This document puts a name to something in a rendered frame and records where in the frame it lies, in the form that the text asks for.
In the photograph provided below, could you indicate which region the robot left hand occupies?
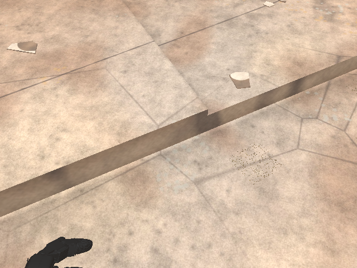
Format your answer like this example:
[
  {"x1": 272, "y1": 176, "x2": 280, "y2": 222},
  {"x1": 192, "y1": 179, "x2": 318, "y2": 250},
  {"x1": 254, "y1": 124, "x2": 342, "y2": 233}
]
[{"x1": 25, "y1": 237, "x2": 93, "y2": 268}]

